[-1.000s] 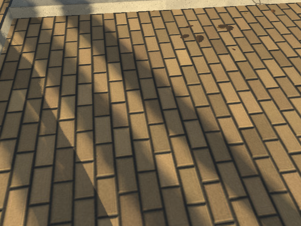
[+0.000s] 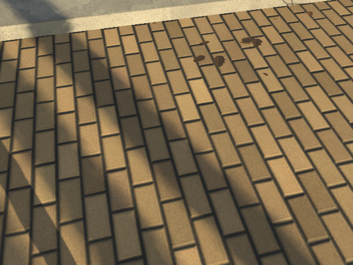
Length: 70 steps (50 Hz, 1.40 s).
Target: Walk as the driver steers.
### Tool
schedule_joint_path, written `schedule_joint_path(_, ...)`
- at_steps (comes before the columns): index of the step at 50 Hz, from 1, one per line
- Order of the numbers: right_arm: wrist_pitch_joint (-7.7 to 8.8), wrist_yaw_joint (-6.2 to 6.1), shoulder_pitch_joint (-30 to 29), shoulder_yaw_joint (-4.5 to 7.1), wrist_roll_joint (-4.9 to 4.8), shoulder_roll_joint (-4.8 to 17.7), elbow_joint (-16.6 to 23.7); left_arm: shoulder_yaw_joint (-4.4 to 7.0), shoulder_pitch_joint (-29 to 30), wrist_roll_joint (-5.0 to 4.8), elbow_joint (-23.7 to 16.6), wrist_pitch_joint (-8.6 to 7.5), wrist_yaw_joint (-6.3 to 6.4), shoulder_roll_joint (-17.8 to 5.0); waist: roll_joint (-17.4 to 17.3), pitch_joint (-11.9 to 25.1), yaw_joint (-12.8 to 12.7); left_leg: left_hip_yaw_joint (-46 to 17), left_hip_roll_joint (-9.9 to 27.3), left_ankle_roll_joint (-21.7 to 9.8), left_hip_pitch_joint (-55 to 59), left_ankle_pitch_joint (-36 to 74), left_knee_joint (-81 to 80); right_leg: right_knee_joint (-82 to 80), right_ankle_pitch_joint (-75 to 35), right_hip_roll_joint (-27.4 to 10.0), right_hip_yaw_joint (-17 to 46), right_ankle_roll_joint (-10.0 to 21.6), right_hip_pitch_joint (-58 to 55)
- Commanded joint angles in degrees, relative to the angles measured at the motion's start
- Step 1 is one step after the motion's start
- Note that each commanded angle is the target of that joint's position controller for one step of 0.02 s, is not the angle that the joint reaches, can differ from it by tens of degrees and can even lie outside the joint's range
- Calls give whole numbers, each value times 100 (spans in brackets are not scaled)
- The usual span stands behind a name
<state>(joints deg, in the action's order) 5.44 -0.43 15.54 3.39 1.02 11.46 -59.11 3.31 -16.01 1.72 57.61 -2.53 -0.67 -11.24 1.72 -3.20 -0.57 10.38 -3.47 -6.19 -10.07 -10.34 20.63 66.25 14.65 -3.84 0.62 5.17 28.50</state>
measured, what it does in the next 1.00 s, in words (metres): walks ahead, turning right: right foot, then left foot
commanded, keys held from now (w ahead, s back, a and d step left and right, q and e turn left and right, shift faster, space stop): w+e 0.58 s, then e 0.20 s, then no key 0.22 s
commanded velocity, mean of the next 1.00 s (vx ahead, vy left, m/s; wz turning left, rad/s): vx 0.39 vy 0.00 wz -0.49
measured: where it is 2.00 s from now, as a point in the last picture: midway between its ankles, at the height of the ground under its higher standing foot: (231, 221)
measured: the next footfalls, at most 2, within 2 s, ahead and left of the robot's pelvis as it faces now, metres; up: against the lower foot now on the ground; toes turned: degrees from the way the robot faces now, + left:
right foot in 0.36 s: +0.33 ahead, -0.11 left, +0.00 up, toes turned -17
left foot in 0.86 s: +0.65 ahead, -0.09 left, +0.00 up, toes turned -31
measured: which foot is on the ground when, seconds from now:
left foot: down 0.00-0.38, up 0.40-0.84, down 0.86-1.00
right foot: up 0.00-0.34, down 0.36-0.86, up 0.88-1.00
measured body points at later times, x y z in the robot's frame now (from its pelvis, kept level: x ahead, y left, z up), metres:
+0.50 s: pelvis +0.27 -0.06 -0.01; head +0.30 -0.07 +0.44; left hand +0.42 +0.17 -0.15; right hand +0.26 -0.32 -0.15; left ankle +0.22 +0.10 -0.64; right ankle +0.29 -0.10 -0.74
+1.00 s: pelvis +0.49 -0.09 -0.01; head +0.54 -0.10 +0.44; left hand +0.68 +0.12 -0.15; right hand +0.49 -0.38 -0.12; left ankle +0.62 -0.07 -0.74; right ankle +0.34 -0.14 -0.65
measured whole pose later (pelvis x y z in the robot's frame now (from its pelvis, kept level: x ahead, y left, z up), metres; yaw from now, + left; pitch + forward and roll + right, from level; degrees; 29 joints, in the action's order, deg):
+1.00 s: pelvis +0.49 -0.09 -0.01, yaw -32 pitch +0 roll -1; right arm 2.5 -1.0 7.2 0.8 0.8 13.2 -44.4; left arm 4.3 -14.8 1.1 48.8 0.5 0.7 -16.6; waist 1.7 -5.7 -1.8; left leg 2.5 -0.8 -3.0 -22.4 -5.5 27.7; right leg 67.0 28.2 7.1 5.6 0.8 21.2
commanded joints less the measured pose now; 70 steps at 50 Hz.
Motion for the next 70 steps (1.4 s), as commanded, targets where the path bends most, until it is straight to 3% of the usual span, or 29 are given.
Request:
schedule_joint_path(1, 162, -38, 314, 40, -4, 435, 174, 42, -257, 18, -209, 155, -74, -91, -416, -141, -136, -1143, 1727, -293, -12, 506, -1456, -122, -523, -289, 109, -59, 582)
schedule_joint_path(12, 80, -189, 1333, 0, 15, 549, -53, -64, 1732, -6, -1051, 106, -209, -70, -495, -361, 299, 207, 1747, -7, 1506, 3224, -921, -2852, -1238, 129, -908, 77, 816)
schedule_joint_path(15, -6, -258, 1206, 61, 41, 775, -23, 25, 1280, 19, -981, 118, -179, -248, -789, -14, -15, 480, 1864, 36, 1850, 5571, 128, -2965, -411, 609, -1185, 432, 28)
schedule_joint_path(17, -98, -229, 1067, 122, 54, 947, 89, 163, 309, 38, -714, 88, -142, -507, -857, 526, -420, 508, 1920, -21, 1677, 5706, 1747, -3301, 27, 933, -1137, 730, -1074)
schedule_joint_path(18, -115, -173, 907, 140, 23, 988, 202, 291, -487, 97, -486, 45, -90, -755, -577, 898, -853, 571, 1822, 116, 902, 4609, 3163, -3901, -108, 830, -735, 950, -2283)
schedule_joint_path(19, -99, -100, 922, 54, -43, 521, 492, 460, -789, 151, -472, 41, -16, -1343, 351, 1403, -790, 519, 1267, 342, -1037, 743, 5146, -4026, 352, -716, 1404, 1491, -3852)
schedule_joint_path(20, -29, 0, 599, 74, -78, 533, 940, 515, -661, 35, -588, 111, -34, -1673, 794, 1677, -569, -534, 86, 534, -2835, -2105, 6545, -4956, 188, -1671, 4313, 2226, -4580)
schedule_joint_path(21, 44, 35, -82, 101, -27, 731, 1081, 461, -483, -65, -546, 155, 4, -1496, -38, 922, -568, -1201, 586, 463, -3478, -1446, 6350, -5159, 51, -1494, 3428, 1951, -4109)
schedule_joint_path(23, 122, 31, 26, 86, -58, 675, 1031, 329, 84, -96, -604, 94, 52, -990, -541, 163, -54, -1179, 957, 477, -2978, -702, 5320, -5330, -1189, -1014, 2222, 1404, -2801)
schedule_joint_path(24, 26, 23, 117, 86, 63, 649, 1026, 278, 214, -149, -626, 39, 87, -856, -525, 116, 122, -1189, 1034, 577, -2630, -662, 5002, -5348, -1765, -735, 1792, 1258, -2415)
schedule_joint_path(26, -192, 70, 212, 74, 187, 554, 1057, 234, 135, -197, -628, -97, 100, -828, -321, 254, 258, -1145, 1059, 755, -2274, -641, 4632, -5336, -2502, -439, 1410, 1188, -2132)
schedule_joint_path(29, -332, 119, -315, 48, 178, 522, 1321, 274, -242, -199, -587, -166, 84, -1068, -102, 182, 159, -984, 1038, 930, -2539, -188, 4005, -5381, -2841, -216, 1230, 1074, -1994)
schedule_joint_path(33, -344, 94, -1114, -1, 108, 567, 1671, 260, -679, -172, -599, -77, 98, -1107, 125, 134, -110, -858, 756, 963, -2695, 385, 3006, -4867, -4753, -11, 1049, 662, -2243)
schedule_joint_path(38, -283, 45, -1720, -94, 8, 659, 1971, 262, -970, -102, -686, 86, 183, -1145, 371, 318, -401, -912, 300, 765, -2441, 685, 1844, -4262, -4947, 5, 1360, 442, -2857)
schedule_joint_path(41, -180, -36, -763, -23, 17, 979, 1703, 298, -483, -56, -904, 68, 234, -1268, 460, 586, 53, -1047, 101, 463, -1076, 627, 943, -3482, -5191, 25, 1561, 129, -2725)
schedule_joint_path(42, -103, -79, -184, 9, 38, 1053, 1540, 305, -308, -120, -947, 15, 208, -1312, 333, 755, 391, -1035, 166, 338, -315, 1338, 346, -2792, -4985, 194, 1493, 0, -2588)
schedule_joint_path(43, -4, -126, 433, 53, 112, 1296, 1465, 239, -293, -222, -1126, -54, 172, -1095, -137, 1290, 596, -1673, 1080, 113, 987, 3254, 394, -1592, -3337, 501, 1346, -141, -1916)
schedule_joint_path(44, -37, -101, 397, 76, 134, 1623, 1603, 166, -1267, -357, -1135, -31, 219, -551, -1506, 2051, 83, -3364, 2941, -736, 2308, 7113, 1059, 208, 2334, 1481, 697, -274, -735)
schedule_joint_path(45, -158, -52, 341, 118, -38, 1541, 1670, 209, -1779, -225, -973, 63, 276, -953, -1420, 2663, -18, -4397, 3223, -1305, 2117, 6326, 705, 988, 2375, 1375, 740, -248, -410)
schedule_joint_path(46, -217, -48, -161, 3, -87, 1037, 1802, 244, -1417, -78, -817, 172, 264, -1113, -632, 1925, -85, -3854, 2805, -1202, 1317, 4800, 396, 1157, 1814, 1129, 819, -324, -308)
schedule_joint_path(47, -250, -54, -534, -124, -81, 658, 1842, 230, -903, -5, -907, 227, 207, -1082, -359, 1255, -70, -3121, 2330, -935, 647, 3826, 163, 818, 1539, 972, 729, -399, -217)
schedule_joint_path(48, -262, -70, -630, -181, -37, 561, 1802, 203, -661, -24, -971, 285, 152, -966, -481, 943, -94, -2652, 2008, -732, 283, 3446, -52, 495, 1380, 843, 714, -484, -252)
schedule_joint_path(52, -263, -57, -541, -159, 43, 765, 1566, 99, -785, -63, -883, 514, 68, -721, -879, 879, -243, -1807, 1513, -534, -494, 2774, -366, -587, 1121, 872, 408, -617, -1070)
schedule_joint_path(58, -468, -14, -424, -75, 50, 1029, 1411, -49, -159, -50, -896, 623, 99, -722, -1202, 655, -9, -2094, 1488, -498, -822, -709, -842, -2569, 964, 661, -26, -466, -1564)
schedule_joint_path(62, -632, -35, -229, -64, -22, 967, 1289, -119, -271, 9, -756, 431, 141, -742, -598, 204, -130, -2079, 1344, 141, -1616, -1694, -719, -4580, 76, 392, 311, -51, -2460)
schedule_joint_path(63, -617, -8, -148, -119, -79, 736, 1358, -92, -171, 79, -840, 354, 187, -1039, 122, 225, -2, -1708, 974, 458, -1723, -1541, -200, -5171, 764, -471, 1474, 175, -2309)
schedule_joint_path(64, -609, 5, -256, -146, -140, 578, 1341, -140, 181, -31, -813, 302, 186, -959, 699, -54, 164, -1094, 430, 603, -882, -773, 201, -5698, 1559, -978, 2056, 378, -931)
schedule_joint_path(65, -605, 23, -234, -153, -91, 560, 1205, -238, 574, -41, -828, 236, 186, -682, 584, -173, 304, -1216, 508, 568, -67, -281, 387, -5771, 1696, -793, 1780, 224, -379)
schedule_joint_path(70, -476, 53, 160, -150, -4, 713, 749, -234, 211, -136, -463, 116, 224, -710, 334, 33, 315, -1425, 774, 510, 277, 259, -68, -5386, 864, -144, 1026, -148, -929)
